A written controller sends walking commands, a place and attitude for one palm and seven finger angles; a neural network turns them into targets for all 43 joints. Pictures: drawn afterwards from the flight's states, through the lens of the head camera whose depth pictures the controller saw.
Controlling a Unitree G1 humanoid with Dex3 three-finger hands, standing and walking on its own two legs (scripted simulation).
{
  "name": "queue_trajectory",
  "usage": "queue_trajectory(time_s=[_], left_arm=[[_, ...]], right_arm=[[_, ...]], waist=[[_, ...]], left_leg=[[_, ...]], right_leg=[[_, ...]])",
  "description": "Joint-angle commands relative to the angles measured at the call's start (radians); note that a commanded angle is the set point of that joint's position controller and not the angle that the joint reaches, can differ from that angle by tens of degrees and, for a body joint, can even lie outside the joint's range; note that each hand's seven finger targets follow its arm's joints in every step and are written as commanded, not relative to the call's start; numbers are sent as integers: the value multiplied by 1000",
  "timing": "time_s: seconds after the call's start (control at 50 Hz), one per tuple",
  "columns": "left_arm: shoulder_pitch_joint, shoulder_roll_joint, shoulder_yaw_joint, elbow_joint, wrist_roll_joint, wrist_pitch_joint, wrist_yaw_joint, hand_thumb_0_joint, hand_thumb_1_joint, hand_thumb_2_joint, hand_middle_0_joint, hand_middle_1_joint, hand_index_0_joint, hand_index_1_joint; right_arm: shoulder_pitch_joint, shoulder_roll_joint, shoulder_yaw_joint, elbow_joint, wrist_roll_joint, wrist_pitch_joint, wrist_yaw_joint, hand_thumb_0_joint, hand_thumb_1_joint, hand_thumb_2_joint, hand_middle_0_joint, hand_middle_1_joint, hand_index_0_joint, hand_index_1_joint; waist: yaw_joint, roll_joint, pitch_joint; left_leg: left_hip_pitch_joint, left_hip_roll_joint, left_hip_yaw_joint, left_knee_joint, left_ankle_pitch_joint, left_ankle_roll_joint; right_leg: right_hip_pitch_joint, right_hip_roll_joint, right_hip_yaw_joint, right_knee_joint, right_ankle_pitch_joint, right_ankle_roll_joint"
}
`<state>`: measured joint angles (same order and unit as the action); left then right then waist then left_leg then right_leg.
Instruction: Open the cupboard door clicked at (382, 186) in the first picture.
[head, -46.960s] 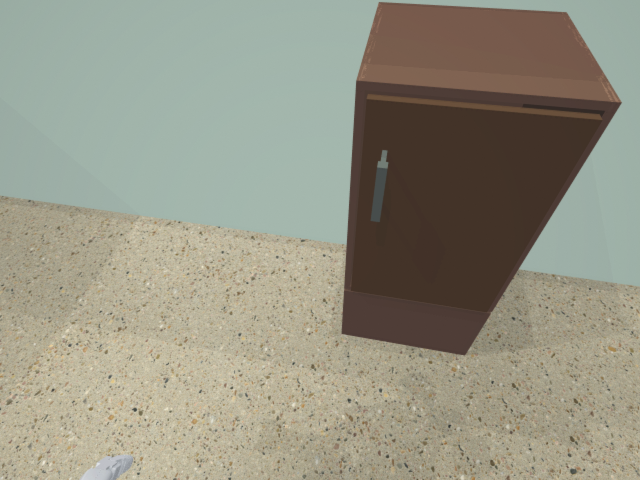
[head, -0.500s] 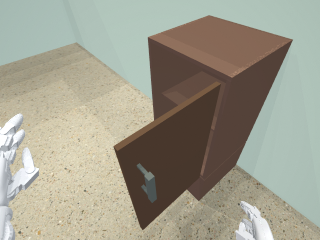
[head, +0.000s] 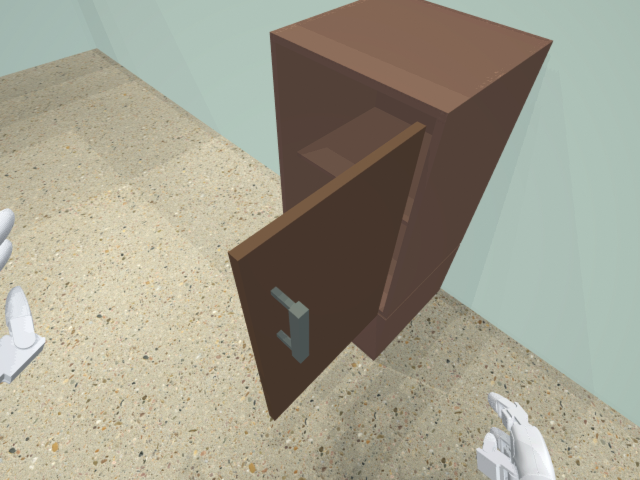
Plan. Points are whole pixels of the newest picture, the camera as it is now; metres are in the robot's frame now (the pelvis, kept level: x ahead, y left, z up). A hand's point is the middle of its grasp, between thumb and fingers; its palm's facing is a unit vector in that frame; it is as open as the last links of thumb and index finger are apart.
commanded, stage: step back with the hand held close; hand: left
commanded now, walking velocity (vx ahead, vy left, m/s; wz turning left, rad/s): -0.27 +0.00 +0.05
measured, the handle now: (290, 326) +0.33 +0.07 -0.03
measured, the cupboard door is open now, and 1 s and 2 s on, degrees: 91 91 91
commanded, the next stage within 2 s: stop stepping back and stand still in 0.68 s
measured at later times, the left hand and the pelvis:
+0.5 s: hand out of the picture +0.10 +0.29 +0.17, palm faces +0.48 -0.74 -0.47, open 7.5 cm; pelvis -0.09 +0.01 -0.01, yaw +4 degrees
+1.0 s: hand out of the picture +0.02 +0.24 +0.17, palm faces +0.36 -0.80 -0.47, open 7.4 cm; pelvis -0.19 -0.01 -0.01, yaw -1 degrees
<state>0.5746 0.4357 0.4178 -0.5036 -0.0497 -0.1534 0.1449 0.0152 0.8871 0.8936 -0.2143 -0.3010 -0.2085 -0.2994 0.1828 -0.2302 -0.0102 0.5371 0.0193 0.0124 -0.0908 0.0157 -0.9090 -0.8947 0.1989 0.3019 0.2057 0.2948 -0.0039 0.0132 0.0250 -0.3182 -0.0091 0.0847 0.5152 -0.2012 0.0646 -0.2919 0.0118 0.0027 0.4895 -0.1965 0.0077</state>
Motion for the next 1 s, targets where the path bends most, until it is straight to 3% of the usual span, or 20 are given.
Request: queue_trajectory(time_s=[0.0,0.16,0.2,0.26,0.3,0.34,0.36,0.4,0.44,0.46,0.5,0.6,0.68,0.72,0.76,0.78,0.8,0.86,0.92,0.98], left_arm=[[-43,157,141,-202,15,-89,28,0,900,900,-200,-300,-200,-300],[-106,142,149,-196,40,-120,25,0,900,900,-200,-300,-200,-300],[-116,143,143,-212,35,-124,25,0,900,900,-200,-300,-200,-300],[-118,150,112,-207,17,-116,42,0,900,900,-200,-300,-200,-300],[-119,167,120,-216,14,-113,53,0,900,900,-200,-300,-200,-300],[-100,179,137,-220,14,-113,59,0,900,900,-200,-300,-200,-300],[-107,181,138,-255,11,-121,56,0,900,900,-200,-300,-200,-300],[-78,193,195,-284,30,-150,56,0,900,900,-200,-300,-200,-300],[-70,202,217,-281,22,-155,51,0,900,900,-200,-300,-200,-300],[-71,186,198,-283,17,-156,49,0,900,900,-200,-300,-200,-300],[-45,150,161,-282,2,-149,52,0,900,900,-200,-300,-200,-300],[-86,131,95,-280,-13,-132,38,0,900,900,-200,-300,-200,-300],[-66,176,127,-288,-30,-145,18,0,900,900,-200,-300,-200,-300],[-29,239,178,-298,-36,-156,4,0,900,900,-200,-300,-200,-300],[-61,285,222,-310,-48,-176,15,0,900,900,-200,-300,-200,-300],[-66,229,161,-290,-44,-162,11,0,900,900,-200,-300,-200,-300],[-21,235,182,-282,-39,-144,12,0,900,900,-200,-300,-200,-300],[28,214,186,-239,-44,-92,16,0,900,900,-200,-300,-200,-300],[-9,220,188,-172,-38,-96,20,0,900,900,-200,-300,-200,-300],[-15,185,158,-162,-21,-91,20,0,900,900,-200,-300,-200,-300]], right_arm=[[-87,-136,-44,-160,-6,-85,-11,0,-900,-900,200,300,200,300],[-64,-133,-50,-136,-14,-132,-10,0,-900,-900,200,300,200,300],[-49,-126,-55,-131,-16,-136,-2,0,-900,-900,200,300,200,300],[-34,-103,-51,-88,-24,-124,16,0,-900,-900,200,300,200,300],[-50,-93,-47,-81,-20,-113,22,0,-900,-900,200,300,200,300],[-57,-90,-40,-74,-22,-104,16,0,-900,-900,200,300,200,300],[-70,-111,-41,-83,-20,-106,12,0,-900,-900,200,300,200,300],[-91,-129,-48,-94,-28,-127,3,0,-900,-900,200,300,200,300],[-70,-97,-67,-87,-36,-150,3,0,-900,-900,200,300,200,300],[-73,-96,-69,-71,-38,-163,14,0,-900,-900,200,300,200,300],[-75,-98,-70,-47,-40,-182,25,0,-900,-900,200,300,200,300],[-59,-98,-48,-3,-49,-203,31,0,-900,-900,200,300,200,300],[-57,-93,-44,4,-59,-182,37,0,-900,-900,200,300,200,300],[-56,-79,-39,-8,-59,-150,46,0,-900,-900,200,300,200,300],[-102,-65,-20,-28,-47,-139,38,0,-900,-900,200,300,200,300],[-86,-65,-28,-31,-26,-147,30,0,-900,-900,200,300,200,300],[-89,-82,-33,-45,-22,-149,25,0,-900,-900,200,300,200,300],[-83,-84,-10,-61,-20,-135,4,0,-900,-900,200,300,200,300],[-97,-110,-20,-69,-22,-158,-11,0,-900,-900,200,300,200,300],[-75,-101,-23,-63,-25,-164,-13,0,-900,-900,200,300,200,300]], waist=[[8,100,-85],[3,86,-69],[-5,-15,-54],[-19,-191,-72],[-16,-206,-103],[-17,-131,-85],[-16,-24,-56],[-2,314,-117],[-10,209,-137],[-4,122,-136],[3,138,-162],[-4,201,-196],[7,236,-256],[6,114,-266],[8,-46,-237],[-7,-132,-218],[-9,-149,-203],[-24,31,-148],[-17,147,-30],[-11,120,-27]], left_leg=[[-318,167,-221,-253,-364,39],[-459,190,-255,-215,-538,59],[-350,105,-187,-68,-482,22],[-42,6,-99,275,-220,-52],[17,8,-98,313,-194,-55],[40,23,-98,109,-162,-50],[-6,68,-169,-47,-197,-24],[-338,325,-434,-349,-460,84],[-351,390,-494,-389,-407,132],[-231,365,-445,-304,-271,130],[-63,318,-337,-263,-145,99],[99,268,-282,-359,-161,28],[179,234,-197,-312,28,-44],[215,161,-109,-157,139,-81],[230,87,-24,59,10,-99],[224,21,-26,157,-22,-102],[211,22,-41,196,12,-91],[209,68,-104,6,176,-62],[102,120,-233,-218,-236,-56],[8,85,-206,-270,-344,-84]], right_leg=[[272,-9,61,94,38,4],[285,8,106,178,-74,-5],[112,-57,222,14,-204,-45],[-213,-259,400,-233,-281,-145],[-217,-276,335,-222,-179,-150],[-195,-213,242,-154,-130,-105],[-187,-132,181,-76,-159,-61],[130,54,30,357,-137,15],[90,85,79,685,-248,9],[-12,71,95,667,-273,2],[-93,50,53,590,-304,8],[-23,72,-35,257,-363,-2],[97,63,-56,-119,-226,-36],[64,-22,11,-258,-95,-65],[-91,-197,117,-266,98,-91],[-127,-204,84,-234,97,-98],[-131,-194,84,-188,147,-102],[-80,-74,-1,-99,43,-29],[-75,16,-39,-146,-342,-24],[28,40,-48,-163,-404,-47]])
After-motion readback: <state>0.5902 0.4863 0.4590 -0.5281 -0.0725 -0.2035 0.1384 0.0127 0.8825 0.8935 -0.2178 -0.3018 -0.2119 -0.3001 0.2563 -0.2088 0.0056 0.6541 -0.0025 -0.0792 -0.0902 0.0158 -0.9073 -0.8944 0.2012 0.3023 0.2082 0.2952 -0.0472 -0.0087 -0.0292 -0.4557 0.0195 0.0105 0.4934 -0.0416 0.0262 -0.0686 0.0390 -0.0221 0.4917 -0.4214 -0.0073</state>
